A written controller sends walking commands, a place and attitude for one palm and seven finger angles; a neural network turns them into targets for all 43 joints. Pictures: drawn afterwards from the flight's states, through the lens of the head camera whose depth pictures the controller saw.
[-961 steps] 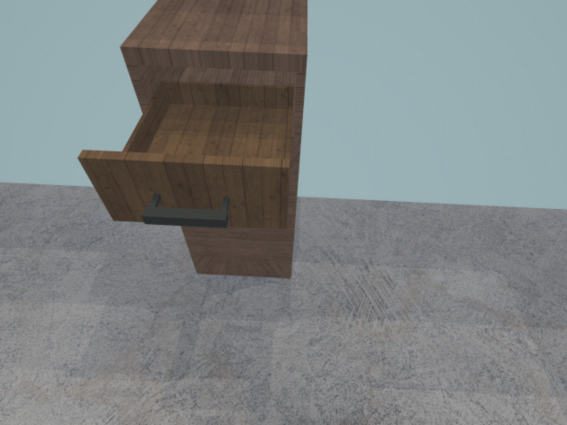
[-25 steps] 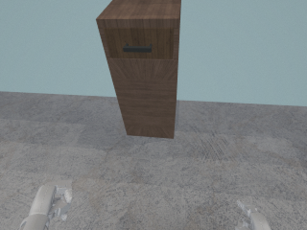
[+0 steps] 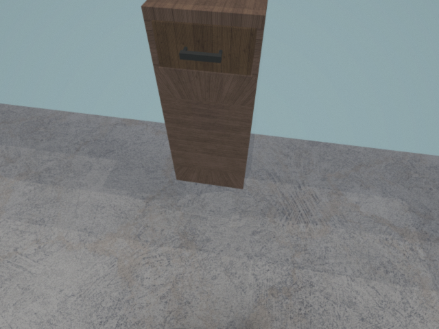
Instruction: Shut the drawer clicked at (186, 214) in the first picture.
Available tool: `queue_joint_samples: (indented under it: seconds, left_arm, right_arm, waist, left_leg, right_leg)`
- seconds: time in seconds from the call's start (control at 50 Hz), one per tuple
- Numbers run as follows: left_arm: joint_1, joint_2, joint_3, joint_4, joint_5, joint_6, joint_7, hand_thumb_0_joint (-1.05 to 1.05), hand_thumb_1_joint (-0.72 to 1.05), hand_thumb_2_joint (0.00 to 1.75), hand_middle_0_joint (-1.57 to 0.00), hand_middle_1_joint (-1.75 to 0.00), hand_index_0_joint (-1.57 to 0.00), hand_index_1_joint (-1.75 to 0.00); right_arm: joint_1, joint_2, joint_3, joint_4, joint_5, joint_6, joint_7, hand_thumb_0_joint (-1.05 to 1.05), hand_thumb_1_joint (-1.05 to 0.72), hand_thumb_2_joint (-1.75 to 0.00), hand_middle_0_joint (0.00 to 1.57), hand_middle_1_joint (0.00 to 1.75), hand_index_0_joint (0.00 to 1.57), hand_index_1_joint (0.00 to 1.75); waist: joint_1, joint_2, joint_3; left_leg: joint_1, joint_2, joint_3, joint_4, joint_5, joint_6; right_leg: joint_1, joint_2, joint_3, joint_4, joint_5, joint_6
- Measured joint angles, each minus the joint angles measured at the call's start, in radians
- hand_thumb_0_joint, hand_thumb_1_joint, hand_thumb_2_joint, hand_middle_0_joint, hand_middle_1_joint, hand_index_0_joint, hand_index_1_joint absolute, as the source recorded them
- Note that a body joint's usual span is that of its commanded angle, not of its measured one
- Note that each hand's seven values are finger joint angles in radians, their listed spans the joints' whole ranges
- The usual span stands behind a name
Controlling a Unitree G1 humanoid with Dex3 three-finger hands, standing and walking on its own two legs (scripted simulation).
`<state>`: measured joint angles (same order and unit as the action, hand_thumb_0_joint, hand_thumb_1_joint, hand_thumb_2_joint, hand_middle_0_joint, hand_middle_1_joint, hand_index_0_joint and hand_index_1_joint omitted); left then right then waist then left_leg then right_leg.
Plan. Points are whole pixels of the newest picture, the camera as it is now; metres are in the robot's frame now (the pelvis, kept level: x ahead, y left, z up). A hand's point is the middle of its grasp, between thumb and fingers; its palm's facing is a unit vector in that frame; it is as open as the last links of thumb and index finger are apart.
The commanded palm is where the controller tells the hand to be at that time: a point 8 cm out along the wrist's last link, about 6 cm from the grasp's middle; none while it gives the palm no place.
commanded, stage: let the arm hang, fingers relaxed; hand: left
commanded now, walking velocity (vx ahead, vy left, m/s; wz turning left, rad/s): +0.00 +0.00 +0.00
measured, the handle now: (201, 53) +0.91 +0.12 +0.03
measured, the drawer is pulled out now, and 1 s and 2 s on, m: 0.00 0.00 0.00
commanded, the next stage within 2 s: look to check the result in 0.46 s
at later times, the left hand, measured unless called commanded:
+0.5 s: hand out of the picture +0.06 +0.17 -0.17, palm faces +0.01 -0.97 -0.23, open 7.4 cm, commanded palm none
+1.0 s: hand out of the picture +0.05 +0.16 -0.17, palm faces +0.03 -0.97 -0.23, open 7.4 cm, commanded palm none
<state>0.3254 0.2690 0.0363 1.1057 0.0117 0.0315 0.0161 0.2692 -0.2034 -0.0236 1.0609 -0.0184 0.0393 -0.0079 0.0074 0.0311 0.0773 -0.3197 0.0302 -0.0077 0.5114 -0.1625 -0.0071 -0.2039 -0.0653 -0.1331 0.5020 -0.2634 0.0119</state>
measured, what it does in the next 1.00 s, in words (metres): stands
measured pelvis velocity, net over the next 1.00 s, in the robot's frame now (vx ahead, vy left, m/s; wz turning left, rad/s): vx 0.04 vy -0.03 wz -0.02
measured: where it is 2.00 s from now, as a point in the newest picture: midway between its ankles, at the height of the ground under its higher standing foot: outside the picture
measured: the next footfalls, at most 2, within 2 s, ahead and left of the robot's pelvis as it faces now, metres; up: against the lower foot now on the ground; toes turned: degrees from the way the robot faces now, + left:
none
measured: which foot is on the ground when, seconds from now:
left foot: down 0.00-1.00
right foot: down 0.00-1.00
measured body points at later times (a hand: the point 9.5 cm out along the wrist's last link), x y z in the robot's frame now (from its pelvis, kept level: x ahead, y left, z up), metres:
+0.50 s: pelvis +0.02 -0.02 +0.01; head +0.05 -0.02 +0.45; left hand +0.06 +0.23 -0.15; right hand +0.05 -0.26 -0.15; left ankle +0.07 +0.12 -0.73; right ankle +0.01 -0.13 -0.73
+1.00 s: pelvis +0.04 -0.03 +0.01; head +0.06 -0.03 +0.46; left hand +0.05 +0.21 -0.15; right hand +0.06 -0.26 -0.16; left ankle +0.07 +0.12 -0.73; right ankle +0.01 -0.13 -0.73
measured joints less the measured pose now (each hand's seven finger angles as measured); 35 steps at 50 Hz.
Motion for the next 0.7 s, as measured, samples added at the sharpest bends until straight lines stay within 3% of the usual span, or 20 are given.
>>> queue_joint_samples:
  seconds: [0.22,0.42,0.7]
  left_arm:
    - [-0.104,-0.037,-0.008,0.005,-0.001,-0.024,0.000,0.00,0.90,0.90,-0.23,-0.34,-0.23,-0.34]
    - [-0.150,-0.072,-0.012,0.008,-0.003,-0.031,0.000,0.00,0.90,0.90,-0.20,-0.30,-0.20,-0.30]
    - [-0.122,-0.085,-0.007,0.033,-0.006,-0.027,0.009,0.00,0.90,0.90,-0.20,-0.30,-0.20,-0.30]
  right_arm:
    - [-0.061,0.003,0.001,0.030,-0.001,-0.018,-0.002,0.01,-0.91,-0.90,0.20,0.30,0.20,0.30]
    - [-0.079,0.004,0.002,0.047,-0.002,-0.023,-0.008,0.00,-0.91,-0.90,0.20,0.30,0.20,0.30]
    - [-0.069,0.021,0.005,0.069,0.000,-0.020,-0.018,0.01,-0.91,-0.90,0.20,0.30,0.20,0.30]
  waist:
    - [-0.003,-0.003,-0.021]
    - [-0.013,-0.011,-0.009]
    - [-0.011,-0.008,0.008]
  left_leg:
    - [0.044,-0.002,0.012,-0.054,0.014,-0.006]
    - [0.065,0.009,0.008,-0.074,0.010,-0.020]
    - [0.088,0.024,0.003,-0.080,-0.008,-0.035]
  right_leg:
    - [0.026,-0.002,0.010,-0.026,0.004,0.004]
    - [0.049,0.011,0.005,-0.051,0.001,-0.004]
    - [0.080,0.028,0.001,-0.074,-0.010,-0.015]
